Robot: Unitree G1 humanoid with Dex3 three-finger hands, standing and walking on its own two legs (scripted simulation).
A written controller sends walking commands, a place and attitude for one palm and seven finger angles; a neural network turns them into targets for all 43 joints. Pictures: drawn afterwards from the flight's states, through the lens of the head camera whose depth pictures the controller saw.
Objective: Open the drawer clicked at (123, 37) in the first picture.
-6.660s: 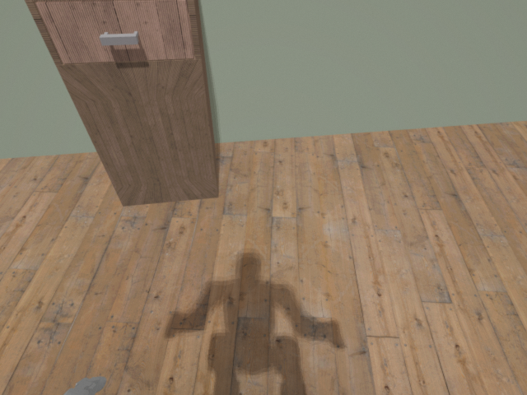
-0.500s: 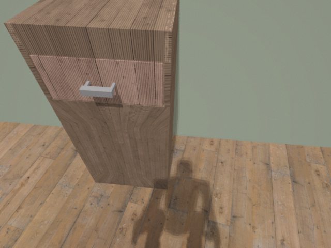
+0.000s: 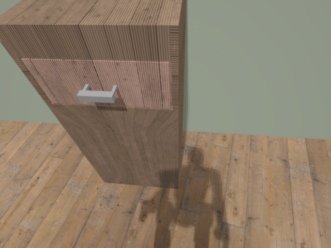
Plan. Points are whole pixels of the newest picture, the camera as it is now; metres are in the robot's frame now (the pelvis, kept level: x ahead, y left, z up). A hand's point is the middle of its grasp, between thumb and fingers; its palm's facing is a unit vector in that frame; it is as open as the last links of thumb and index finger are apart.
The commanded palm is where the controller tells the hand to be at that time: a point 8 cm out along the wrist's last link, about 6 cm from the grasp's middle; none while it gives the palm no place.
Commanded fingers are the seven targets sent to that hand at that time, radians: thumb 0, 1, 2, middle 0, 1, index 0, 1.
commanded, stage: shuffle to correct the standing spot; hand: left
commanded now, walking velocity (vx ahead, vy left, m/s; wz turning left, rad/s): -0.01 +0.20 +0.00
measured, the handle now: (98, 91) +0.52 +0.24 +0.07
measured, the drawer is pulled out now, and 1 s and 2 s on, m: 0.00 0.00 0.00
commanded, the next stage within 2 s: come to a stop and stand still in 0.18 s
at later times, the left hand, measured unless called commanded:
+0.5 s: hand out of the picture +0.04 +0.29 -0.18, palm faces +0.08 -0.97 -0.24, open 7.4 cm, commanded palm none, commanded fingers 0.00 0.90 0.90 -0.20 -0.30 -0.20 -0.30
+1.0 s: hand out of the picture +0.00 +0.21 -0.14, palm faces +0.04 -0.97 -0.22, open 7.3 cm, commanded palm none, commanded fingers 0.00 0.90 0.90 -0.20 -0.30 -0.20 -0.30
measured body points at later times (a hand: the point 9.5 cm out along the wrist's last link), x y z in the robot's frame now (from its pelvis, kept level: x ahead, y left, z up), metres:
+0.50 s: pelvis +0.03 +0.09 +0.01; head +0.06 +0.11 +0.45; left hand +0.04 +0.34 -0.16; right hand +0.14 -0.14 -0.12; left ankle +0.09 +0.18 -0.72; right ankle -0.03 -0.04 -0.66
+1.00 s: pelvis -0.02 +0.04 +0.02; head -0.04 +0.01 +0.47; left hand -0.01 +0.26 -0.12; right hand -0.07 -0.19 -0.15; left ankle +0.03 +0.18 -0.68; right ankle -0.06 -0.03 -0.72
